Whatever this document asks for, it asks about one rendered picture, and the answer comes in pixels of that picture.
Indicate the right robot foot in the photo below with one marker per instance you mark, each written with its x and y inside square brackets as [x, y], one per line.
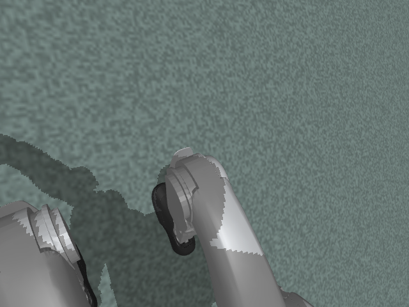
[159, 200]

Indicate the left robot foot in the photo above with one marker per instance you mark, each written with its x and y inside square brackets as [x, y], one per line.
[87, 288]

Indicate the right robot hand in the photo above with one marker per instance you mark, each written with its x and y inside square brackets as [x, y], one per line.
[294, 300]

